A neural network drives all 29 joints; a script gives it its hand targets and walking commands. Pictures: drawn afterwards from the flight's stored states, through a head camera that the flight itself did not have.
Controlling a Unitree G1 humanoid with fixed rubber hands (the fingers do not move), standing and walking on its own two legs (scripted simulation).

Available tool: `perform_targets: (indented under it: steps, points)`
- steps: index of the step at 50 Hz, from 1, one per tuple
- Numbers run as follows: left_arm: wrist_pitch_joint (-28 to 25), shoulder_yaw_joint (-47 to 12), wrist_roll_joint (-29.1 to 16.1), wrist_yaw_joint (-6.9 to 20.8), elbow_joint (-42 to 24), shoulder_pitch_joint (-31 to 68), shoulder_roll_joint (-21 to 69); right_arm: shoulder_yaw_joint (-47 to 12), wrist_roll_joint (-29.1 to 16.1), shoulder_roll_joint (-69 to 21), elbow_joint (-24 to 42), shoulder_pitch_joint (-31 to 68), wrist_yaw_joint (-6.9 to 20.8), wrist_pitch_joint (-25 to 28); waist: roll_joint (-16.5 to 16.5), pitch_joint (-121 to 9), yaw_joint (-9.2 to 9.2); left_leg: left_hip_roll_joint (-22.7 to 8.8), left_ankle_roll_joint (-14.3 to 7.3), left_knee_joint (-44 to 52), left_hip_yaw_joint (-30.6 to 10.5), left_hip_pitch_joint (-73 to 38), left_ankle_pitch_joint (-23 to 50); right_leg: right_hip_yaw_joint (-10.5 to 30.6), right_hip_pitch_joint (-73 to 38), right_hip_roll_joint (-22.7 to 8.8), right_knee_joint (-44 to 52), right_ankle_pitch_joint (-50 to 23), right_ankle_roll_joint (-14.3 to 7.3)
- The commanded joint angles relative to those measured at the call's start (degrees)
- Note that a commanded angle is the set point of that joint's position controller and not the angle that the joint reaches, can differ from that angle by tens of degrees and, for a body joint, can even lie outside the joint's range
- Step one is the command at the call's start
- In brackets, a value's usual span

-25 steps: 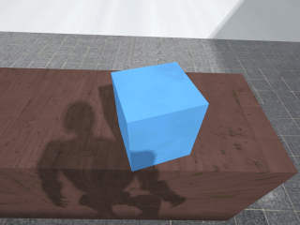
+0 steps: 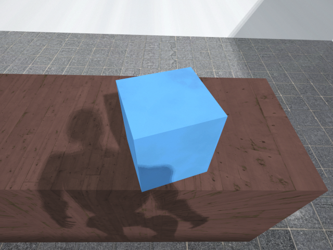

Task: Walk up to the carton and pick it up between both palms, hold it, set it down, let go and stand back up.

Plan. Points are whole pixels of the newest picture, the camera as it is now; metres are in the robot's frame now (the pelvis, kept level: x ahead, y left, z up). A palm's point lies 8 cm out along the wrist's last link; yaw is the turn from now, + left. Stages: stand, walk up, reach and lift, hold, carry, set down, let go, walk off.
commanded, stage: stand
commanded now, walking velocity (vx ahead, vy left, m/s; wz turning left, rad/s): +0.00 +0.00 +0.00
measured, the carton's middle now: (165, 130) +0.42 +0.00 +0.03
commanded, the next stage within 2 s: none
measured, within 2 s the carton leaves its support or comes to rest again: neither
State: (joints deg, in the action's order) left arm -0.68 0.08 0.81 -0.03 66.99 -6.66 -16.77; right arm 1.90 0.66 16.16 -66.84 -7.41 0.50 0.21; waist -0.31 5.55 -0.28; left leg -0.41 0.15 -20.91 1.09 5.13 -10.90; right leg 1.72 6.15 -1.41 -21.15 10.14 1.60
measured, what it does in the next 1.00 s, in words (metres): stands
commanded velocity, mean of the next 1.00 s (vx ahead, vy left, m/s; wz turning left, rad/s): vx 0.00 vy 0.00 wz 0.00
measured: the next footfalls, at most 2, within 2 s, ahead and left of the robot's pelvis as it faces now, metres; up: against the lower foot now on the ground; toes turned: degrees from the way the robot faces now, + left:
none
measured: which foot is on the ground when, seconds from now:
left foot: down 0.00-1.00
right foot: down 0.00-1.00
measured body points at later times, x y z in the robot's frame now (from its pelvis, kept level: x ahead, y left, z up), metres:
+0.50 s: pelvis +0.02 +0.00 +0.00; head +0.03 +0.00 +0.45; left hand +0.08 +0.28 -0.14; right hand +0.07 -0.28 -0.15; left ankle +0.01 +0.12 -0.75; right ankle +0.02 -0.14 -0.75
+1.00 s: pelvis +0.04 +0.00 +0.00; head +0.05 +0.00 +0.45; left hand +0.11 +0.27 -0.14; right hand +0.10 -0.28 -0.14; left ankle +0.01 +0.12 -0.75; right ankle +0.02 -0.14 -0.75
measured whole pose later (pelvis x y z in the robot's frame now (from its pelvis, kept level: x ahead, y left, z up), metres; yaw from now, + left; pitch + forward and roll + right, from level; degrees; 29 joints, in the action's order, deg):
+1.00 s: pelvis +0.04 +0.00 +0.00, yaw -1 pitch -4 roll +0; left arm -0.4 -0.2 0.5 -0.3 65.9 -6.5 -16.8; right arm 1.3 0.3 16.4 -66.3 -6.9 -0.2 0.5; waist -0.2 4.5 0.0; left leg -0.9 0.7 -19.4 1.6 2.0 -13.6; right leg 2.1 3.8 -0.9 -20.7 13.1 1.2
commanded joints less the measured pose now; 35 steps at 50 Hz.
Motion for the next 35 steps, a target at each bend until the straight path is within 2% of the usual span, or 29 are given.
perform_targets:
  steps: [1, 2, 3, 4, 5, 7, 9, 10, 12, 14, 16, 18, 19, 20, 22, 23, 24, 25, 26, 27, 28, 29, 30, 31, 32, 33, 34, 35]
  points:
    - [-1.3, 2.2, -0.4, -0.8, -4.1, 3.0, -13.4, 2.1, -0.4, 14.3, 4.1, 2.5, -0.9, 1.2, 1.0, -5.3, 0.36, -7.1, -1.7, 6.1, -5.5, 1.1, 1.1, 5.6, 1.0, -5.7, 5.7, -2.7, -3.1]
    - [-1.5, 2.6, -0.6, -0.7, -3.7, 2.3, -14.0, 1.8, -0.1, 13.1, 3.7, 1.3, -0.9, 1.3, 0.4, -5.1, 0.49, -6.7, -1.4, 6.3, -5.6, 0.7, 2.0, 5.4, 0.4, -5.3, 5.7, -3.1, -3.2]
    - [-1.3, 2.5, -0.2, -0.6, -3.7, 2.4, -13.2, 1.9, -0.1, 13.9, 3.9, 2.1, -1.0, 1.5, 1.3, -5.5, 0.06, -6.9, -1.6, 6.1, -5.6, 0.9, 2.4, 5.2, 0.2, -5.8, 5.4, -4.4, -3.4]
    - [-1.4, 2.6, 0.1, -0.8, -4.0, 3.5, -14.5, 2.0, -0.2, 13.7, 4.5, 3.5, -1.1, 1.3, 1.1, -5.2, -0.11, -6.4, -0.9, 5.9, -4.8, 0.9, 1.9, 5.2, 0.5, -5.3, 5.5, -4.9, -2.9]
    - [-1.3, 2.6, -0.1, -0.7, -3.2, 1.8, -14.5, 2.2, -0.1, 15.2, 3.9, 1.5, -1.1, 1.4, -0.2, -4.5, 0.06, -6.8, -1.3, 6.2, -5.5, 0.9, 3.6, 5.2, 0.2, -5.4, 5.6, -5.5, -3.1]
    - [-1.1, 2.2, -0.1, -0.8, -3.7, 2.1, -13.1, 1.8, -0.3, 14.2, 4.3, 1.2, -1.0, 1.7, 1.3, -4.5, -0.27, -7.0, -1.0, 6.1, -5.0, 0.9, 5.5, 4.9, -0.2, -5.7, 4.6, -7.5, -3.1]
    - [-1.5, 2.4, -0.1, -0.7, -3.0, 1.0, -13.4, 1.9, -0.1, 14.2, 3.8, 0.8, -1.1, 1.8, -0.2, -5.1, 0.63, -7.2, -1.4, 5.6, -5.0, -0.1, 5.6, 4.9, -0.3, -5.6, 4.8, -7.1, -3.1]
    - [-1.5, 2.1, -0.1, -0.8, -3.7, 2.3, -13.6, 2.0, -0.2, 13.8, 3.6, 1.1, -1.1, 1.6, 0.4, -5.6, 0.15, -7.0, -1.4, 5.6, -5.4, -0.4, 6.2, 4.7, -0.2, -5.5, 4.2, -7.6, -3.1]
    - [-1.5, 2.3, -0.3, -0.8, -3.5, 1.8, -14.3, 2.3, -0.1, 15.0, 4.0, 3.0, -1.1, 1.6, 1.0, -4.7, 0.69, -7.2, -1.7, 5.7, -5.2, -0.4, 5.7, 5.3, 0.8, -5.7, 4.5, -6.5, -3.4]
    - [-1.5, 2.4, -0.2, -0.8, -4.0, 2.7, -14.3, 1.4, -0.3, 13.3, 3.8, 0.8, -1.2, 1.6, 0.4, -4.0, 0.02, -6.5, -0.9, 6.1, -4.4, 0.5, 6.1, 4.9, 0.3, -5.2, 4.9, -7.4, -2.8]
    - [-1.1, 2.0, -0.4, -0.7, -3.6, 1.7, -13.2, 1.7, -0.3, 15.2, 3.5, 1.6, -1.2, 1.7, -0.9, -4.1, 0.59, -7.0, -1.4, 6.4, -5.1, -0.2, 5.4, 5.0, 0.9, -5.6, 5.1, -6.0, -2.8]
    - [-1.2, 2.2, -0.2, -0.9, -3.4, 1.5, -13.2, 1.9, -0.4, 14.6, 3.7, 1.3, -1.2, 1.7, -0.3, -4.8, 0.13, -7.2, -1.0, 6.0, -5.3, -1.3, 5.7, 4.7, 1.0, -5.4, 5.2, -5.7, -2.7]
    - [-1.5, 2.0, -0.5, -0.8, -4.1, 2.4, -13.7, 1.9, -0.2, 15.3, 3.6, 2.0, -1.3, 1.6, 0.8, -4.5, 0.66, -7.1, -1.1, 5.6, -4.8, -0.4, 5.6, 5.3, 0.9, -5.7, 5.4, -6.5, -2.7]
    - [-1.1, 2.5, -0.1, -1.0, -3.7, 3.7, -14.9, 1.9, -0.1, 13.9, 3.7, 0.9, -1.3, 1.3, -0.4, -3.4, -0.90, -6.7, -0.8, 5.8, -4.6, 0.1, 5.9, 4.8, 1.1, -5.3, 5.2, -7.4, -2.7]
    - [-1.3, 2.2, -0.5, -0.9, -4.3, 2.5, -13.9, 1.1, -0.2, 13.1, 3.9, 1.7, -1.4, 1.6, 2.5, -5.8, 0.54, -6.7, -0.7, 5.9, -4.2, -0.5, 7.6, 4.8, -1.5, -5.7, 4.7, -9.5, -2.7]
    - [-1.2, 2.6, -0.2, -1.0, -3.5, 2.4, -15.2, 1.4, -0.4, 13.2, 4.1, 2.3, -1.3, 1.7, 0.4, -4.1, -0.05, -7.0, -1.1, 6.1, -4.8, -0.1, 7.9, 4.5, 0.0, -5.5, 4.6, -9.2, -3.2]
    - [-1.3, 2.4, -0.3, -0.7, -3.6, 2.0, -14.4, 1.4, -0.6, 14.4, 3.8, 1.8, -1.5, 1.8, -0.8, -5.0, 0.58, -7.2, -1.2, 6.1, -5.0, 0.0, 7.8, 4.5, -1.3, -5.7, 4.6, -9.7, -3.0]
    - [-1.4, 2.4, 0.1, -0.9, -3.8, 2.9, -14.1, 1.4, -0.4, 13.6, 3.7, 2.0, -1.4, 1.6, 1.0, -4.3, 0.86, -7.2, -1.0, 5.7, -4.7, -0.6, 8.8, 4.4, 0.2, -5.7, 4.0, -8.3, -3.3]
    - [-1.2, 2.1, -0.2, -0.6, -4.2, 2.2, -13.4, 1.2, -0.4, 14.5, 3.8, 2.1, -1.4, 1.7, 1.3, -5.8, 0.58, -7.2, -0.9, 5.7, -4.3, -0.7, 7.9, 5.2, -1.1, -5.7, 4.9, -9.6, -2.9]
    - [-1.0, 2.2, -0.2, -0.9, -3.9, 2.3, -13.4, 1.4, -0.1, 14.0, 4.2, 1.8, -1.3, 1.6, -0.5, -5.3, 0.37, -7.3, -1.2, 5.7, -4.9, -1.0, 8.1, 4.5, -0.5, -5.9, 3.9, -9.6, -3.3]
    - [-1.0, 2.2, -0.3, -1.1, -3.1, 1.9, -13.1, 1.7, -0.2, 15.5, 4.3, 2.7, -1.3, 1.8, -0.2, -4.7, 0.31, -7.4, -0.9, 5.2, -4.7, -1.5, 8.4, 4.9, 0.9, -5.4, 4.6, -9.9, -2.8]
    - [-1.2, 2.0, -0.2, -1.0, -4.1, 2.4, -13.6, 1.7, -0.3, 14.8, 4.1, 2.1, -1.3, 1.7, -2.3, -4.9, 0.17, -7.4, -1.2, 5.4, -5.1, -1.9, 8.6, 4.2, 1.0, -5.7, 4.1, -9.5, -3.1]
    - [-1.3, 1.9, -0.5, -1.0, -3.9, 2.7, -13.0, 1.7, -0.3, 15.0, 4.4, 3.0, -1.2, 1.6, -0.2, -4.3, 0.61, -7.2, -1.0, 5.1, -4.4, -0.9, 8.1, 4.7, 0.8, -5.4, 5.4, -9.1, -2.6]
    - [-1.3, 1.9, -0.5, -1.0, -4.3, 2.4, -13.6, 1.5, -0.1, 14.3, 4.3, 2.3, -1.0, 1.5, 0.9, -5.4, 0.15, -7.2, -1.1, 5.4, -4.6, -1.1, 7.8, 5.3, 0.2, -5.7, 5.1, -8.7, -2.9]
    - [-1.4, 2.2, -0.5, -1.1, -4.0, 2.5, -14.7, 1.4, -0.4, 13.5, 3.6, 1.1, -1.1, 1.5, 0.4, -5.7, -0.03, -7.1, -0.9, 5.0, -4.0, -0.9, 6.8, 5.8, -0.1, -6.1, 4.9, -10.0, -3.2]
    - [-1.3, 2.2, -0.3, -1.2, -4.5, 2.5, -14.3, 1.4, -0.1, 14.1, 3.7, 1.3, -1.2, 1.5, 1.6, -4.8, 0.17, -7.0, -0.9, 5.0, -4.1, -0.2, 8.7, 5.3, -0.2, -6.1, 4.2, -12.2, -3.1]
    - [-1.3, 2.3, -0.5, -1.2, -4.5, 3.5, -14.3, 1.0, 0.0, 13.3, 3.9, 1.9, -1.1, 1.8, -0.2, -5.7, -0.03, -7.2, -0.7, 5.4, -4.2, -0.6, 10.3, 4.7, -0.6, -6.1, 3.7, -13.1, -2.9]
    - [-1.5, 2.4, -0.2, -1.3, -4.2, 2.3, -14.0, 1.3, 0.1, 13.9, 4.3, 1.7, -1.4, 1.7, 1.0, -5.7, 0.25, -7.2, -1.0, 5.3, -4.3, -1.4, 11.8, 5.0, -0.7, -5.9, 3.6, -12.8, -3.4]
